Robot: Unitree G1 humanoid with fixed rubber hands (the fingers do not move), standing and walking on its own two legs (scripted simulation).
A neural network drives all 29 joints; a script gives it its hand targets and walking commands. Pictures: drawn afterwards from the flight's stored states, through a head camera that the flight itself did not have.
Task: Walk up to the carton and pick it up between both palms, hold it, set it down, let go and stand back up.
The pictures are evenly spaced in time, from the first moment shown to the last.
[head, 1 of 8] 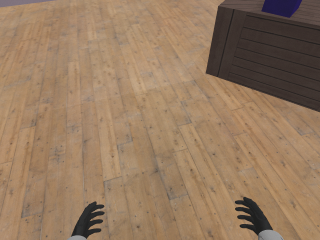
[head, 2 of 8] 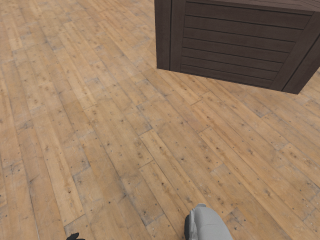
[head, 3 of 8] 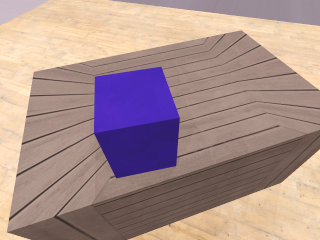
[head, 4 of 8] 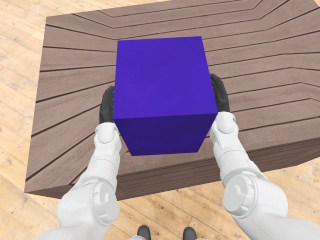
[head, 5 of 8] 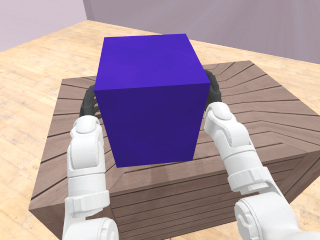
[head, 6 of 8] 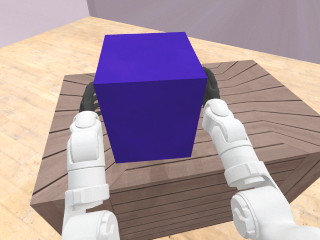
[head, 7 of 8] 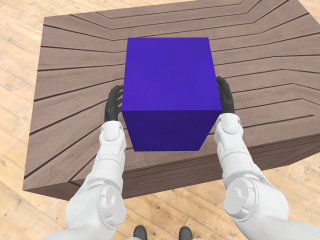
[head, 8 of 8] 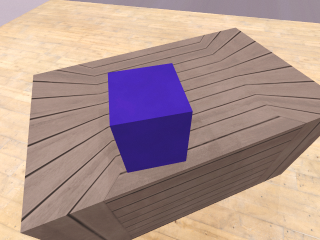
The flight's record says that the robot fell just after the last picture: no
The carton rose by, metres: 0.20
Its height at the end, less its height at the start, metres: +0.00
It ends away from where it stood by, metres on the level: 0.01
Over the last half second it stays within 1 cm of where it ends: yes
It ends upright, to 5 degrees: yes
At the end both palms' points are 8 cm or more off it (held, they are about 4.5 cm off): yes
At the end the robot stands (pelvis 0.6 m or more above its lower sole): yes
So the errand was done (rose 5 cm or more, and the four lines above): yes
